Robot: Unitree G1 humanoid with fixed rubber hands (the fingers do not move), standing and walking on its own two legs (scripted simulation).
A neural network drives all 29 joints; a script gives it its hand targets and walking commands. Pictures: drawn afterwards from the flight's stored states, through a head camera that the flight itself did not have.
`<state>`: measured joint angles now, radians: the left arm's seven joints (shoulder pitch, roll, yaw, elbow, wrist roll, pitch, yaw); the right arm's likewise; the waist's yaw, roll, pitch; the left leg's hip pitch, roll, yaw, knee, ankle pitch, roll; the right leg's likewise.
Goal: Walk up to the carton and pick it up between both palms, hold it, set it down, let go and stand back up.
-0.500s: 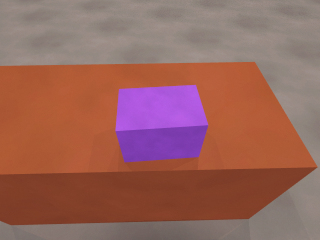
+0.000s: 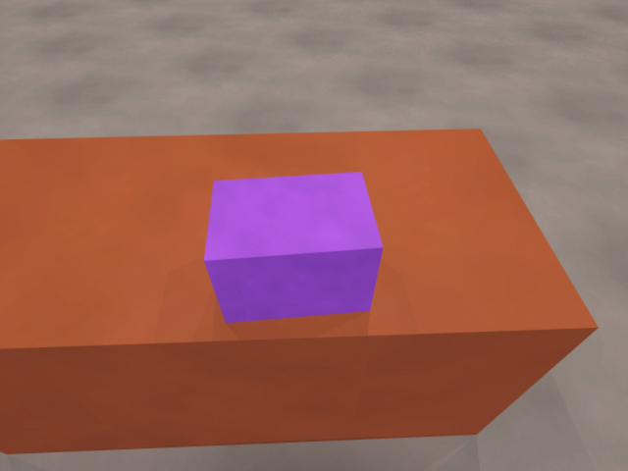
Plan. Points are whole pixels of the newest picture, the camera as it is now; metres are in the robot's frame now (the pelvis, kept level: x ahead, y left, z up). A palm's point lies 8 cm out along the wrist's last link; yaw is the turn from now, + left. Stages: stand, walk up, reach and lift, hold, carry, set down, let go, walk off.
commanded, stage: walk up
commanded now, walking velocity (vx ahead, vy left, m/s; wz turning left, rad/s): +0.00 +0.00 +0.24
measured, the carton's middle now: (293, 247) +0.47 +0.05 -0.03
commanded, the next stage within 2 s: none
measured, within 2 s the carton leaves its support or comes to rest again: neither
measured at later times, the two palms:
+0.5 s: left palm out of the picture -0.02 +0.20 -0.15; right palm out of the picture +0.04 -0.21 -0.15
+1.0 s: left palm out of the picture -0.02 +0.23 -0.15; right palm out of the picture +0.04 -0.21 -0.16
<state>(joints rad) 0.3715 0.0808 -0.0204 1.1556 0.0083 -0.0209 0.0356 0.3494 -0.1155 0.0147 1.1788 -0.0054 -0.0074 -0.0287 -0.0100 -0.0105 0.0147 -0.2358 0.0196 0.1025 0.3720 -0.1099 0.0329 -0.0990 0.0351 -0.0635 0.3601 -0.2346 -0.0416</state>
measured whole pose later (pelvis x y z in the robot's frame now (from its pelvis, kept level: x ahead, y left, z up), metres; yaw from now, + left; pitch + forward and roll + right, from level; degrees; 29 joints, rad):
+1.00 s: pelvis +0.03 +0.01 -0.01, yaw +6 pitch +0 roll -1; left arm 0.31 0.13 0.03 1.12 0.01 0.00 0.07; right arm 0.28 -0.13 -0.02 1.10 -0.02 0.00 -0.03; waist -0.01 0.03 0.06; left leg -0.32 -0.03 0.01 0.54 -0.21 0.04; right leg -0.12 -0.01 -0.17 0.47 -0.35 -0.03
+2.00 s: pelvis +0.04 +0.00 -0.01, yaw +13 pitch +0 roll +1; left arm 0.20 0.18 0.08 0.96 0.02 0.03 0.00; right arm 0.27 -0.26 -0.08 1.00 -0.03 0.03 -0.04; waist -0.03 0.08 0.04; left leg -0.36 0.11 -0.02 0.61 -0.34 -0.04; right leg -0.24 -0.05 -0.05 0.54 -0.33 0.02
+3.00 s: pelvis +0.02 -0.05 +0.00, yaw +9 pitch -1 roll +1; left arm 0.30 0.11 0.03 1.09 0.01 0.00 0.03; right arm 0.30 -0.13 -0.02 1.14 -0.01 0.00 -0.06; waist 0.02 0.00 0.06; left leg -0.13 -0.03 0.10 0.40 -0.24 0.03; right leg -0.23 0.03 -0.02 0.47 -0.21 -0.06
